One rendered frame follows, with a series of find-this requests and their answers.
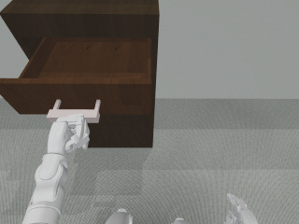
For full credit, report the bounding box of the robot left shin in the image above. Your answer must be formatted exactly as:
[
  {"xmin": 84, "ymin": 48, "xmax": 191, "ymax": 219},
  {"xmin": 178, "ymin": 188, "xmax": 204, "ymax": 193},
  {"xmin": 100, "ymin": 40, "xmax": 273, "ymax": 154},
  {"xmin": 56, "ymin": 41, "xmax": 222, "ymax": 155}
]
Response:
[{"xmin": 117, "ymin": 208, "xmax": 127, "ymax": 213}]

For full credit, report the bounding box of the drawer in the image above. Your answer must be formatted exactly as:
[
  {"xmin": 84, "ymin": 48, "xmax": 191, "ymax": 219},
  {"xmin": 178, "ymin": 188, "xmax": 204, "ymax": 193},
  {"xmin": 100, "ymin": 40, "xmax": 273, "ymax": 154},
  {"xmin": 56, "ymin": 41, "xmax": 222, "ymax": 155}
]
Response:
[{"xmin": 0, "ymin": 37, "xmax": 151, "ymax": 115}]

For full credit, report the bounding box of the left robot hand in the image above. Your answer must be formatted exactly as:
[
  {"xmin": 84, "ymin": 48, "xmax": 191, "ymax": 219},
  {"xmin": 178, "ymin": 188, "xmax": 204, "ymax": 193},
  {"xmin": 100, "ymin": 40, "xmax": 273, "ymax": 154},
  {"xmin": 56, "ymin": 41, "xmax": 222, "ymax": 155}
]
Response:
[{"xmin": 47, "ymin": 113, "xmax": 90, "ymax": 158}]

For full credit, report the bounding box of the right robot hand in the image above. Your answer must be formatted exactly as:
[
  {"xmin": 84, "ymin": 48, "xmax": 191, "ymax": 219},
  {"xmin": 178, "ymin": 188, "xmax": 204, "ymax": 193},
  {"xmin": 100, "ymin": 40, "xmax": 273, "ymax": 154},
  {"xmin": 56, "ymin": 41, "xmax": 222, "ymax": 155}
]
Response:
[{"xmin": 223, "ymin": 193, "xmax": 258, "ymax": 224}]

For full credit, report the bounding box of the left robot thigh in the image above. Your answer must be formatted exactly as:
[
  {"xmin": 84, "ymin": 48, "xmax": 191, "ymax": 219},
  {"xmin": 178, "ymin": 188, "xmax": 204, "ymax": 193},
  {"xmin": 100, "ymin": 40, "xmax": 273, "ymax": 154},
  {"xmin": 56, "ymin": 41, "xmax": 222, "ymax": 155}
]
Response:
[{"xmin": 106, "ymin": 212, "xmax": 133, "ymax": 224}]

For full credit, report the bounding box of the handle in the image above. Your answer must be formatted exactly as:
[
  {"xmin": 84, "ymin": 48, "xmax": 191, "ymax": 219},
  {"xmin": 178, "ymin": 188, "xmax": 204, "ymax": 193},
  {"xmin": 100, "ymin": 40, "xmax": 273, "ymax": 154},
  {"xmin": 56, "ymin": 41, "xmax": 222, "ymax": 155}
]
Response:
[{"xmin": 46, "ymin": 99, "xmax": 101, "ymax": 123}]

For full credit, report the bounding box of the cabinet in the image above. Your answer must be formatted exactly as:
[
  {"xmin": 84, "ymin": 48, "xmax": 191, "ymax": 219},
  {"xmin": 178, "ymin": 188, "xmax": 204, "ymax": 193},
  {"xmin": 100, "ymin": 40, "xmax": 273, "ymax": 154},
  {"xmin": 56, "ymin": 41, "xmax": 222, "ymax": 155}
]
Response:
[{"xmin": 0, "ymin": 0, "xmax": 160, "ymax": 148}]

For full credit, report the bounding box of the robot left forearm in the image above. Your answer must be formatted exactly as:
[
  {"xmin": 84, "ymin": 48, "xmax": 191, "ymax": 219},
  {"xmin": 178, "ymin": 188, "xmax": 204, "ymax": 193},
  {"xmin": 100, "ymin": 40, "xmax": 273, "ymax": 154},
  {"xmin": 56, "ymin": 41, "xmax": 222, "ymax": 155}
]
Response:
[{"xmin": 22, "ymin": 153, "xmax": 69, "ymax": 224}]

